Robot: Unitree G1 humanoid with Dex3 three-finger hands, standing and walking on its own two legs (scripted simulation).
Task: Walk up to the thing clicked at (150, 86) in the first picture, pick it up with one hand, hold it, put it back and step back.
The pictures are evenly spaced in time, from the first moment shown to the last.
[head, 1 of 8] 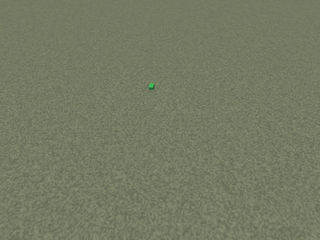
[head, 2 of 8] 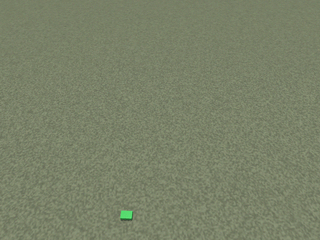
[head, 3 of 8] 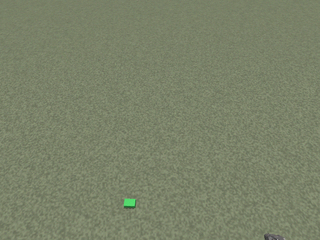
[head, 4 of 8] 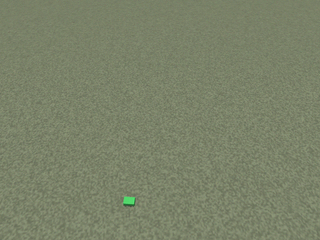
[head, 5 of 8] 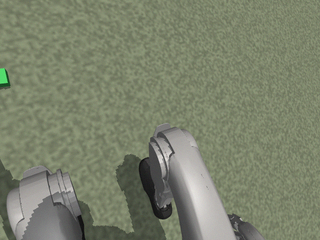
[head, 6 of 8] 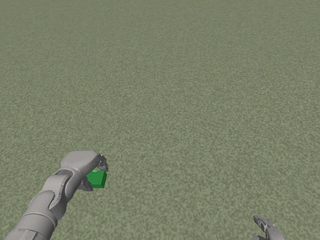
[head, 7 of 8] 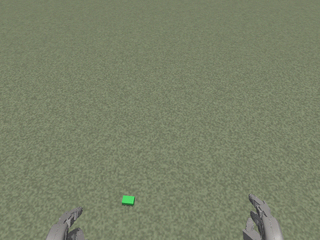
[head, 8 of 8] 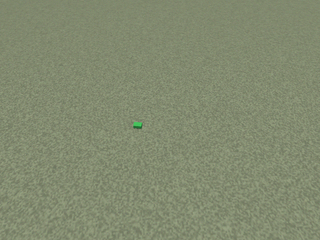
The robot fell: no
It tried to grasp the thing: yes
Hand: left
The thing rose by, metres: 0.69
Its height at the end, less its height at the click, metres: +0.00
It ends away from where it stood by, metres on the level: 0.02
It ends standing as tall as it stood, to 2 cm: yes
